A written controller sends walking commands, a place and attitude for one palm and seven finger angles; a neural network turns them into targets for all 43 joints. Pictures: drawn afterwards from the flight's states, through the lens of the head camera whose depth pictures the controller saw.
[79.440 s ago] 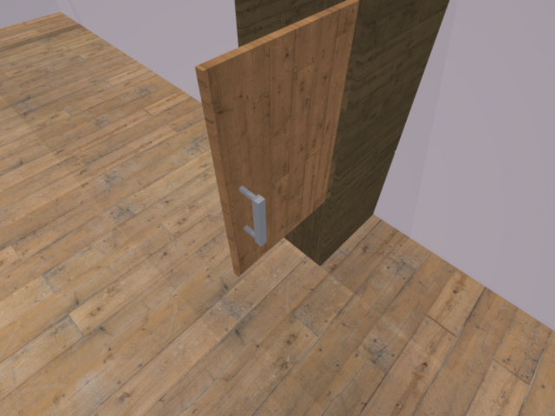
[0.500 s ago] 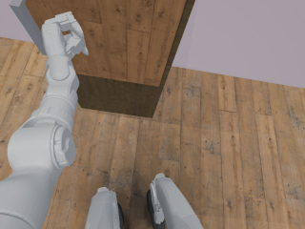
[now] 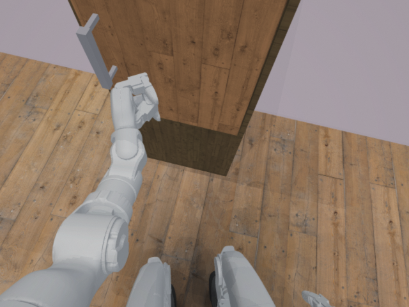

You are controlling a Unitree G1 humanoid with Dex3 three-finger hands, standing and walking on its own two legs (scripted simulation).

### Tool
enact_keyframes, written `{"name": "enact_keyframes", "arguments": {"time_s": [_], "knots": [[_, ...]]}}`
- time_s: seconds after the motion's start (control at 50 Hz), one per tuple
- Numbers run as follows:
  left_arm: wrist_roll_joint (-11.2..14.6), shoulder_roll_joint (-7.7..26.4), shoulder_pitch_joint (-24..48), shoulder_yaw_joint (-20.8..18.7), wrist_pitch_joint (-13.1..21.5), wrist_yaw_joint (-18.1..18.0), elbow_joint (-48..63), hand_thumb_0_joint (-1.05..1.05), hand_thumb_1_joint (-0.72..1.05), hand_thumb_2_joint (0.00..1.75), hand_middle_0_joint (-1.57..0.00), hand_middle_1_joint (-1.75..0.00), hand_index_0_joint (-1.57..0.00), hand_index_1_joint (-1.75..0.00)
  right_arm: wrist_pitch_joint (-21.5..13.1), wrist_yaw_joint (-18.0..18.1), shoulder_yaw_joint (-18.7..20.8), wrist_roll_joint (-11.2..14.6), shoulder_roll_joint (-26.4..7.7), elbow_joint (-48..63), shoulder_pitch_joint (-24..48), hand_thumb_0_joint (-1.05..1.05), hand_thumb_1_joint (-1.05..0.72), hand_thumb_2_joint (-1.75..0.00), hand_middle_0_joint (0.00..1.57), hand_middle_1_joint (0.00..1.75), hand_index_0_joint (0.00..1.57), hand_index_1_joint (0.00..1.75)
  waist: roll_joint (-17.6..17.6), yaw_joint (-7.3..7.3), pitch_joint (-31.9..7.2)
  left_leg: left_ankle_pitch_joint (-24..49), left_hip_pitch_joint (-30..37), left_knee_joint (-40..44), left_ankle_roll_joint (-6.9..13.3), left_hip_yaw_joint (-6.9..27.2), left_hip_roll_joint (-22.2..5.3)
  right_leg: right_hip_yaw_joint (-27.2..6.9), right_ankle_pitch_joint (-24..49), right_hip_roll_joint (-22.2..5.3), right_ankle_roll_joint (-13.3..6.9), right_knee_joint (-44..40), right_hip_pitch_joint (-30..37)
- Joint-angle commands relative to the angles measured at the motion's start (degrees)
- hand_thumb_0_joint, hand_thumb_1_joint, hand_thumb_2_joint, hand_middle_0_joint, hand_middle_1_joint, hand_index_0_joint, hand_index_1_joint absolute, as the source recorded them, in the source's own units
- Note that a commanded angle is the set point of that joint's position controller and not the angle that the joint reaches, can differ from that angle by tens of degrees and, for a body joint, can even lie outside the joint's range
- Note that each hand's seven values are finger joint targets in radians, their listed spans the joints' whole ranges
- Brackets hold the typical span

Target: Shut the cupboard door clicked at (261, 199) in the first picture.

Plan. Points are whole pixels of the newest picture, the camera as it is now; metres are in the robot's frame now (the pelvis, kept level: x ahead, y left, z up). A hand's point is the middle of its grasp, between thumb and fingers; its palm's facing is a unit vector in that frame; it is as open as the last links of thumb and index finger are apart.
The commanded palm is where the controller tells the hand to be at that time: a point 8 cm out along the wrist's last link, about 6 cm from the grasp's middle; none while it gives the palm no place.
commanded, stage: draw the hand back to the body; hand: left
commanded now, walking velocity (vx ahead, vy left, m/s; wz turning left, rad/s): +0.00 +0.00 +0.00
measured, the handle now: (100, 54) +0.63 +0.16 +0.03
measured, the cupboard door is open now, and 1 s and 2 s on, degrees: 0 0 0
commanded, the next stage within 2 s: step back with the hand held close in 1.60 s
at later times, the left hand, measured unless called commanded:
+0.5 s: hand (92, 131) +0.38 +0.13 +0.13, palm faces +0.06 -1.00 -0.03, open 3.1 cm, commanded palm +0.34 +0.19 +0.14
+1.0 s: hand out of the picture +0.28 +0.23 +0.23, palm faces +0.29 -0.90 -0.32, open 4.4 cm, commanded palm +0.23 +0.28 +0.26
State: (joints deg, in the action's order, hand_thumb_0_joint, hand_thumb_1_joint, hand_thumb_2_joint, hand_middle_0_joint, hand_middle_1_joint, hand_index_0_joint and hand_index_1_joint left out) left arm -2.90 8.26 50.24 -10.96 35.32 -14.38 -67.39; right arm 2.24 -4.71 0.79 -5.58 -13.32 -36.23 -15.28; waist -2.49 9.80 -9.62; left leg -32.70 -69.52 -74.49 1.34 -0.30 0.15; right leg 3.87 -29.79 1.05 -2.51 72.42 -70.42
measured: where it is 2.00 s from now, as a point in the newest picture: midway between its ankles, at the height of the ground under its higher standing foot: outside the picture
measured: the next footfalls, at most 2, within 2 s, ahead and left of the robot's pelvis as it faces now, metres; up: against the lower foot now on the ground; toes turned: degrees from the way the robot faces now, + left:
none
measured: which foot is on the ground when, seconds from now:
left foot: down 0.00-1.00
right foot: down 0.00-1.00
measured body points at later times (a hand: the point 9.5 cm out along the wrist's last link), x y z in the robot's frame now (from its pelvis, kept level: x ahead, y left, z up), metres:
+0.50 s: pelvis +0.01 -0.01 +0.07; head +0.07 -0.02 +0.52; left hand +0.37 +0.18 +0.14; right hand +0.11 -0.27 -0.04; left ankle +0.01 +0.10 -0.61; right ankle +0.03 -0.10 -0.61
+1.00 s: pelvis +0.05 +0.01 +0.13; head +0.03 -0.02 +0.58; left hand +0.26 +0.28 +0.25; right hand +0.25 -0.19 +0.05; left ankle +0.01 +0.10 -0.61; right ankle +0.03 -0.10 -0.61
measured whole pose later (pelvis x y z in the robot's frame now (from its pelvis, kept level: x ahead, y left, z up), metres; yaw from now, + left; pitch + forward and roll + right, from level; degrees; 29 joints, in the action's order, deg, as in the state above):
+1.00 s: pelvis +0.05 +0.01 +0.13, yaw +1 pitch -2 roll +0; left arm 3.7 16.6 -16.5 -8.2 2.4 -5.0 8.4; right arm -1.1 4.5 -3.5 0.9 -12.0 -31.6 -10.0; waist -4.3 -2.8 -0.8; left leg -16.4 -7.0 -25.0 1.9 -0.6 1.6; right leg 1.9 -14.5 0.9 -1.1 24.4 -8.3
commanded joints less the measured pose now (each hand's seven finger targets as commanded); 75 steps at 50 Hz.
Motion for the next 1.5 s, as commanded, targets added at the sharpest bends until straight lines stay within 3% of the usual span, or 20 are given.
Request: {"name": "enact_keyframes", "arguments": {"time_s": [0.0, 0.06, 0.08, 0.2, 0.28, 0.34, 0.42, 0.5, 0.52, 0.54, 0.66, 0.76, 0.86, 0.96, 1.0, 1.2, 1.26, 1.34, 1.42, 1.48], "knots": [[-0.4, 7.6, 25.6, -0.7, 4.9, 0.1, 10.9, 0.00, 0.90, 0.90, -1.30, -1.50, -1.30, -1.50, -0.3, 0.5, 3.2, 0.2, -8.6, 1.6, -11.2, 0.00, -0.90, -0.90, 0.20, 0.30, 0.20, 0.30, -1.0, 2.48, -30.9, 18.8, 14.4, 6.3, -0.2, 1.9, 0.9, -4.0, 22.6, 0.2, 1.5, -8.0, 20.6], [1.1, 10.2, 15.9, -2.9, 4.3, 1.9, 19.5, 0.00, 0.90, 0.90, -1.30, -1.50, -1.30, -1.50, 0.2, 0.3, 3.4, 1.2, -8.7, 4.8, -10.8, 0.00, -0.90, -0.90, 0.20, 0.30, 0.20, 0.30, -4.0, -2.73, -39.3, 24.9, 21.7, 9.2, -0.8, 1.2, 0.7, -4.1, 28.2, 0.3, 1.0, -8.5, 27.9], [1.9, 8.6, 12.5, -1.5, 2.9, 2.8, 21.8, 0.00, 0.90, 0.90, -1.30, -1.50, -1.30, -1.50, 0.5, 0.3, 3.4, 1.7, -8.4, 5.6, -10.6, 0.00, -0.90, -0.90, 0.20, 0.30, 0.20, 0.30, -3.0, -3.03, -39.0, 25.9, 22.8, 10.3, -0.8, 0.9, 0.7, -4.0, 29.6, 0.4, 1.1, -9.7, 30.2], [7.5, 8.0, -0.2, 0.0, -4.2, 6.1, 37.1, 0.00, 0.90, 0.90, -1.30, -1.50, -1.30, -1.50, 0.3, 2.7, 3.0, 4.8, -7.9, 8.6, -9.1, 0.00, -0.90, -0.90, 0.20, 0.30, 0.20, 0.30, 7.7, -3.84, -28.7, 19.3, 21.9, 18.1, 0.5, -0.8, 0.9, -5.6, 28.3, 0.3, 2.3, -19.9, 42.0], [8.6, 7.1, -3.7, 2.7, -3.5, 8.4, 42.4, 0.00, 0.90, 0.90, -1.30, -1.50, -1.30, -1.50, -1.6, 4.4, 2.5, 5.2, -7.5, 7.6, -6.8, 0.00, -0.90, -0.90, 0.20, 0.30, 0.20, 0.30, 6.8, -3.69, -20.4, 14.9, 25.3, 21.5, 0.6, -1.0, 0.9, -6.2, 21.4, -0.4, 2.5, -24.5, 41.0], [9.2, 7.7, -10.8, 3.1, -3.5, 10.8, 44.6, 0.00, 0.90, 0.90, -1.30, -1.50, -1.30, -1.50, -2.7, 4.9, 2.4, 5.7, -7.5, 8.0, -5.4, 0.00, -0.90, -0.90, 0.20, 0.30, 0.20, 0.30, 3.7, -5.13, -17.8, 15.7, 29.4, 24.1, 0.6, -1.1, 0.9, -6.2, 20.9, -0.5, 2.1, -26.7, 42.2], [11.9, 8.4, -22.3, 2.7, -7.3, 14.7, 46.0, 0.00, 0.90, 0.90, -1.27, -1.47, -1.27, -1.47, -3.0, 5.2, 1.7, 7.0, -7.4, 10.0, -2.0, 0.00, -0.90, -0.90, 0.20, 0.30, 0.20, 0.30, 3.3, -7.40, -11.8, 14.7, 31.5, 28.5, 0.3, -1.4, 1.0, -6.4, 17.5, -1.0, 2.0, -31.0, 44.4], [14.2, 9.3, -26.4, 2.2, -9.6, 16.9, 56.2, 0.00, 0.90, 0.90, -1.16, -1.35, -1.16, -1.35, -4.0, 6.1, 1.4, 7.8, -7.2, 12.2, 0.9, 0.00, -0.90, -0.90, 0.20, 0.30, 0.20, 0.30, 2.4, -8.63, -11.7, 18.6, 37.2, 31.7, 0.4, -0.8, 0.8, -5.1, 21.9, -0.8, 1.7, -31.9, 48.3], [7.5, 14.6, -28.0, 5.4, -13.5, 13.9, 59.3, 0.00, 0.90, 0.90, -1.13, -1.32, -1.13, -1.32, -1.7, 7.0, 1.9, 8.3, -6.0, 12.9, 3.0, 0.00, -0.90, -0.90, 0.20, 0.30, 0.20, 0.30, 1.2, -9.13, -15.8, 19.9, 42.2, 35.1, 0.3, -1.3, 0.6, -8.1, 22.7, -2.4, 1.8, -34.5, 53.3], [7.9, 12.3, -29.4, 6.4, -16.1, 12.5, 63.2, 0.00, 0.90, 0.90, -1.11, -1.29, -1.11, -1.29, -1.1, 7.8, 1.6, 8.4, -5.5, 14.4, 3.7, 0.00, -0.90, -0.90, 0.20, 0.30, 0.20, 0.30, 0.7, -8.38, -13.4, 20.8, 44.0, 36.6, 0.6, -0.9, 0.6, -6.9, 23.3, -2.0, 1.7, -35.9, 53.5], [6.7, 14.9, -37.3, 4.1, -24.1, 8.7, 69.4, 0.00, 0.90, 0.90, -0.94, -1.11, -0.94, -1.11, -0.9, 10.6, -0.2, 8.2, -5.3, 13.8, 8.2, 0.00, -0.90, -0.90, 0.20, 0.30, 0.20, 0.30, 3.6, -9.35, -2.8, 22.0, 51.7, 44.2, 0.9, -0.5, -0.2, -5.0, 22.7, -2.0, 1.8, -43.1, 57.4], [6.7, 15.0, -45.2, 2.6, -27.3, 8.6, 76.9, 0.00, 0.90, 0.90, -0.81, -0.96, -0.81, -0.96, -2.8, 10.8, -1.2, 7.7, -4.7, 13.3, 9.5, 0.00, -0.90, -0.90, 0.20, 0.30, 0.20, 0.30, -0.8, -10.60, -1.0, 28.9, 59.0, 48.8, 0.4, -0.2, -0.7, -3.4, 28.4, -1.8, 1.3, -46.4, 62.1], [6.8, 15.5, -55.7, -0.2, -29.1, 8.8, 84.4, 0.00, 0.90, 0.90, -0.67, -0.81, -0.67, -0.81, -4.9, 9.9, -1.5, 7.0, -4.7, 13.1, 9.8, 0.00, -0.90, -0.90, 0.20, 0.30, 0.20, 0.30, 0.7, -11.60, 0.8, 37.4, 62.5, 51.5, -0.2, 0.2, -1.5, -2.3, 33.6, -1.6, 1.4, -48.6, 65.8], [6.6, 18.1, -59.2, -4.5, -29.4, 8.5, 92.3, 0.00, 0.90, 0.90, -0.53, -0.66, -0.53, -0.66, -6.4, 9.3, -1.4, 6.4, -4.6, 12.3, 10.3, 0.00, -0.90, -0.90, 0.20, 0.30, 0.20, 0.30, -1.9, -12.01, 2.0, 38.7, 64.0, 52.9, -0.9, 0.6, -1.8, -2.2, 32.4, -1.6, 1.3, -50.3, 66.8], [6.8, 19.3, -62.2, -7.1, -29.5, 8.2, 93.9, 0.00, 0.90, 0.90, -0.47, -0.60, -0.47, -0.60, -6.8, 9.2, -1.3, 6.2, -4.6, 12.0, 10.4, 0.00, -0.90, -0.90, 0.20, 0.30, 0.20, 0.30, 0.2, -12.48, 1.0, 40.1, 64.4, 52.8, -0.8, 0.6, -1.8, -2.0, 33.6, -1.4, 1.4, -50.3, 67.8], [7.4, 24.4, -72.4, -17.4, -28.0, 7.3, 102.4, 0.00, 0.90, 0.90, -0.20, -0.30, -0.20, -0.30, -9.4, 8.9, -0.3, 6.3, -4.7, 10.4, 11.1, 0.00, -0.90, -0.90, 0.20, 0.30, 0.20, 0.30, -2.3, -13.68, 3.7, 37.7, 62.9, 53.2, -1.2, 0.7, -1.8, -2.1, 30.5, -1.5, 1.6, -51.1, 67.6], [7.2, 19.8, -71.8, -12.9, -28.2, 7.7, 98.0, 0.00, 0.90, 0.90, -0.20, -0.30, -0.20, -0.30, -9.7, 8.9, 0.0, 6.5, -5.4, 9.6, 10.5, 0.00, -0.90, -0.90, 0.20, 0.30, 0.20, 0.30, 0.8, -12.44, 8.7, 32.7, 61.6, 54.4, -1.0, 0.8, -2.0, -1.9, 26.1, -1.6, 1.8, -52.0, 64.4], [7.0, 21.4, -70.6, -14.2, -27.9, 7.3, 97.0, 0.00, 0.90, 0.90, -0.20, -0.30, -0.20, -0.30, -10.0, 9.4, 0.4, 6.3, -6.1, 9.2, 10.7, 0.00, -0.90, -0.90, 0.20, 0.30, 0.20, 0.30, 1.5, -12.96, 7.9, 29.5, 61.8, 54.7, -0.3, 0.8, -1.7, -2.2, 23.7, -1.5, 1.7, -52.7, 64.5], [6.6, 23.0, -69.1, -15.2, -26.7, 6.9, 101.5, 0.00, 0.90, 0.90, -0.20, -0.30, -0.20, -0.30, -10.9, 9.5, 0.2, 6.3, -5.4, 9.5, 11.5, 0.00, -0.90, -0.90, 0.20, 0.30, 0.20, 0.30, -2.1, -13.49, 4.7, 28.7, 62.2, 54.7, -0.3, 0.7, -1.2, -2.6, 23.2, -1.7, 1.5, -52.0, 66.4], [6.6, 23.5, -69.8, -16.0, -26.4, 6.6, 101.7, 0.00, 0.90, 0.90, -0.20, -0.30, -0.20, -0.30, -11.6, 9.7, -0.1, 6.1, -5.1, 9.2, 11.4, 0.00, -0.90, -0.90, 0.20, 0.30, 0.20, 0.30, -2.8, -13.66, 5.6, 28.7, 61.4, 54.9, -0.6, 0.9, -1.2, -2.6, 23.3, -1.6, 1.4, -52.0, 66.7]]}}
